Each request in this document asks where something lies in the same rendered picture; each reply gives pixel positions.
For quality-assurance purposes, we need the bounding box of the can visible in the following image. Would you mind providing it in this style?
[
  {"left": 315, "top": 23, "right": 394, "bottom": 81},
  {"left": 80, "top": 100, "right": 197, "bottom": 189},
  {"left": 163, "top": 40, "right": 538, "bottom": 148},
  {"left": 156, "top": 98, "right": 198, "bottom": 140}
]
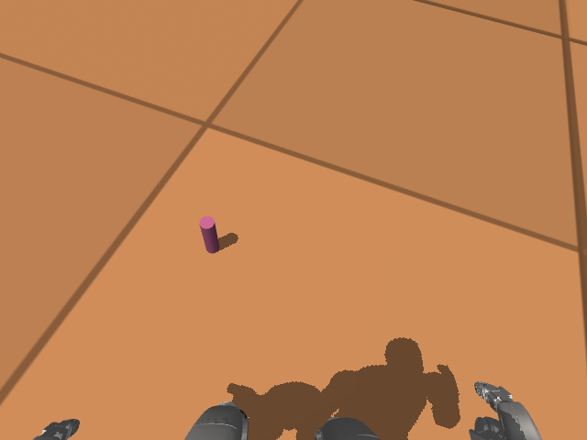
[{"left": 199, "top": 216, "right": 219, "bottom": 254}]

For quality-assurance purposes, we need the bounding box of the left robot hand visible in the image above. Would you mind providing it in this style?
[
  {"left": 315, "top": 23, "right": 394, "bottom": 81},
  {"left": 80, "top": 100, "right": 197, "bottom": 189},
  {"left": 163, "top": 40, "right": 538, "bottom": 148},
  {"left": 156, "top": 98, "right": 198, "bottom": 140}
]
[{"left": 33, "top": 419, "right": 80, "bottom": 440}]

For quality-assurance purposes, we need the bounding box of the right robot hand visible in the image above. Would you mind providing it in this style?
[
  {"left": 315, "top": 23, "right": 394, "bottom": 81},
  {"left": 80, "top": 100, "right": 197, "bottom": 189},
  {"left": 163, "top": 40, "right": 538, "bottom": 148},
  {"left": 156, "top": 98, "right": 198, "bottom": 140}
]
[{"left": 469, "top": 381, "right": 542, "bottom": 440}]

